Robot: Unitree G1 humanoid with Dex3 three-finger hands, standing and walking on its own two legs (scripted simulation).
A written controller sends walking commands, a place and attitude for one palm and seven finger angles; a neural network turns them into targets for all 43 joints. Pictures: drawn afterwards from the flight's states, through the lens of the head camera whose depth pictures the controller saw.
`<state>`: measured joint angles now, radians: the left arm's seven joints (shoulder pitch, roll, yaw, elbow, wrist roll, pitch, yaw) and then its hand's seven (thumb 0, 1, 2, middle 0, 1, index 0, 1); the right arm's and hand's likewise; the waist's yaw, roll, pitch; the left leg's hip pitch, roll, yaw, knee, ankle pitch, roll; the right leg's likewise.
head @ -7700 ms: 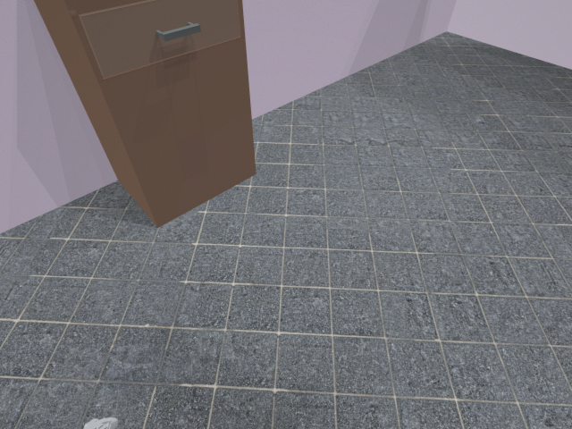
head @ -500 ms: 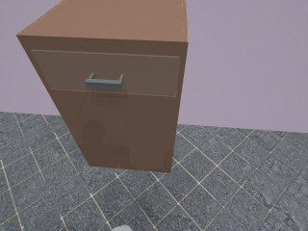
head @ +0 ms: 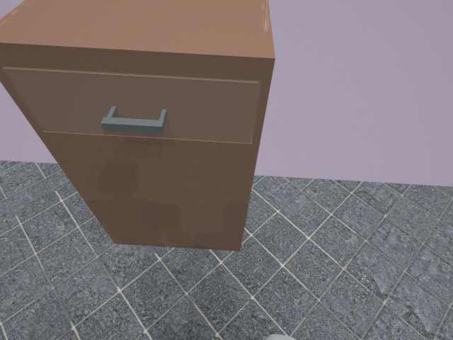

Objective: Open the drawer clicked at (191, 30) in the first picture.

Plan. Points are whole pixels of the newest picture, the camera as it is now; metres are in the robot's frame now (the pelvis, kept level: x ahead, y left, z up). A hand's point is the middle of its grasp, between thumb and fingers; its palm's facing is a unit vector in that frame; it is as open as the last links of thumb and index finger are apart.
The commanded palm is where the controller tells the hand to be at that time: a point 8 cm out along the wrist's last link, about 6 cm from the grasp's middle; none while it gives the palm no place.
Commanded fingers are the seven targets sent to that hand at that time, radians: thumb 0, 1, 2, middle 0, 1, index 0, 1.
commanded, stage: come to a stop and stand still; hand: left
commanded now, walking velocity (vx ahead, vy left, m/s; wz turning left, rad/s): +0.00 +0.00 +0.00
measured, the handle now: (136, 118) +0.55 +0.25 +0.05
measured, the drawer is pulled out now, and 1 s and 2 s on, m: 0.00 0.00 0.00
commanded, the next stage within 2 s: look again from close up in 0.68 s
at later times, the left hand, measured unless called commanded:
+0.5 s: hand out of the picture +0.01 +0.11 -0.17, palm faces +0.08 -0.97 -0.21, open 7.2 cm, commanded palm none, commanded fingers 0.00 0.90 0.90 -0.20 -0.30 -0.20 -0.30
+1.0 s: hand out of the picture -0.07 +0.11 -0.18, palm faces +0.06 -0.98 -0.17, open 7.4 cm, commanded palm none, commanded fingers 0.00 0.90 0.90 -0.20 -0.30 -0.20 -0.30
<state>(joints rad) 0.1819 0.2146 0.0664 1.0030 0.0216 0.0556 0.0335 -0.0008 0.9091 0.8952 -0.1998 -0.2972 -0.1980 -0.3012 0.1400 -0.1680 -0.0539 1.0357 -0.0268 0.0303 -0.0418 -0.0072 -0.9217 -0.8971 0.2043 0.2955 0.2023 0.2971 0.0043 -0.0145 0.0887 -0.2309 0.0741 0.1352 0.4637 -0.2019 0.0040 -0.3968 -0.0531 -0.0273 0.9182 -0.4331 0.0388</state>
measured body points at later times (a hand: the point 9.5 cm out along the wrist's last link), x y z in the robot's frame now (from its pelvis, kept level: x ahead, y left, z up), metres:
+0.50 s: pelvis -0.03 -0.07 +0.00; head -0.02 -0.08 +0.45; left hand +0.01 +0.16 -0.16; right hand -0.04 -0.29 -0.16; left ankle -0.07 +0.06 -0.74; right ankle -0.01 -0.15 -0.74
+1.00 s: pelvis -0.05 -0.05 +0.00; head -0.07 -0.06 +0.45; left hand -0.07 +0.16 -0.16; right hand -0.06 -0.26 -0.17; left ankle -0.07 +0.06 -0.74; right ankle +0.00 -0.15 -0.74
